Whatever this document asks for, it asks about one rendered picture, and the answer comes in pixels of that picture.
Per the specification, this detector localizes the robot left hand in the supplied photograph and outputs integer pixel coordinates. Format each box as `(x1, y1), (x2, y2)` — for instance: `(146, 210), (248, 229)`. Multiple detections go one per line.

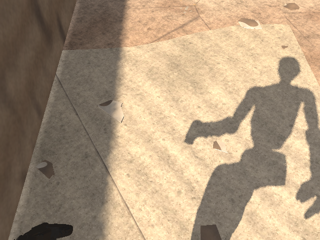
(14, 222), (73, 240)

